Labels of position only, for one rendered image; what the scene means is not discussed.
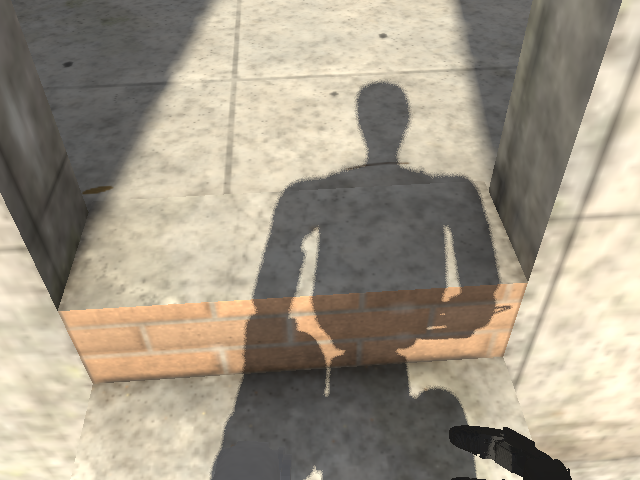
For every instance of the right robot hand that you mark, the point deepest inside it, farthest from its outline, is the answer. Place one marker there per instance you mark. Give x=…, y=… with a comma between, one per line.
x=509, y=449

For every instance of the robot left thigh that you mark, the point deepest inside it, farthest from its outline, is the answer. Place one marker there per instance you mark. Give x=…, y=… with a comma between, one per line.
x=253, y=460

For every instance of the robot left shin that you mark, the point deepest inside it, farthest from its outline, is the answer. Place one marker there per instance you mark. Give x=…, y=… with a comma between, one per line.
x=220, y=454

